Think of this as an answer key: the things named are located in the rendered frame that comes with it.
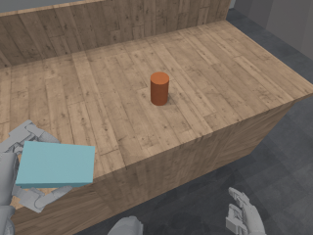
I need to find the right robot hand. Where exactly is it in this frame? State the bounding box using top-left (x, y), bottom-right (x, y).
top-left (226, 187), bottom-right (265, 235)

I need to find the robot left thigh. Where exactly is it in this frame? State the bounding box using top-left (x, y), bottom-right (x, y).
top-left (108, 217), bottom-right (144, 235)

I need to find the sponge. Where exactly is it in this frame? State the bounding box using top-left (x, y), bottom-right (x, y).
top-left (15, 141), bottom-right (95, 189)

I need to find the left robot forearm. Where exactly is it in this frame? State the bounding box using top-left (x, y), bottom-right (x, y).
top-left (0, 205), bottom-right (16, 235)

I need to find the table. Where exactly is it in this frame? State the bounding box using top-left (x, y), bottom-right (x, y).
top-left (0, 0), bottom-right (313, 235)

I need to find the left robot hand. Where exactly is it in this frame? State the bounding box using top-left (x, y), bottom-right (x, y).
top-left (0, 119), bottom-right (73, 213)

